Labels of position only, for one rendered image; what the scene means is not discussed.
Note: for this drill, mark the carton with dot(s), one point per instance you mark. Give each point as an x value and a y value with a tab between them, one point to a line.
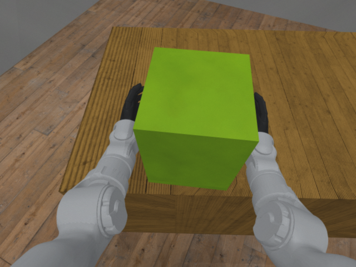
196	124

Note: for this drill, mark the left robot hand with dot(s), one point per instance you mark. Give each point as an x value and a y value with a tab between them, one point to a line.
131	105

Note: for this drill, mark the left robot forearm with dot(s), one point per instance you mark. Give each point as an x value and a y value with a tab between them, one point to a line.
116	164

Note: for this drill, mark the right robot hand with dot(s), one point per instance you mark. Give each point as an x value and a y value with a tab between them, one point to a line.
261	113

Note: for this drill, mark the left robot upper arm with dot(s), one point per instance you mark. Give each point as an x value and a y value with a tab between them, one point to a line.
87	219

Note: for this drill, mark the right robot upper arm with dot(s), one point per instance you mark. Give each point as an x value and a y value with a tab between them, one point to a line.
292	237

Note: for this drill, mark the pedestal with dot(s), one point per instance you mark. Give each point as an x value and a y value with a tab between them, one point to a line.
308	82

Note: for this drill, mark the right robot forearm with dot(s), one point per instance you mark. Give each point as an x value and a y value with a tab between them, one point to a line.
265	178

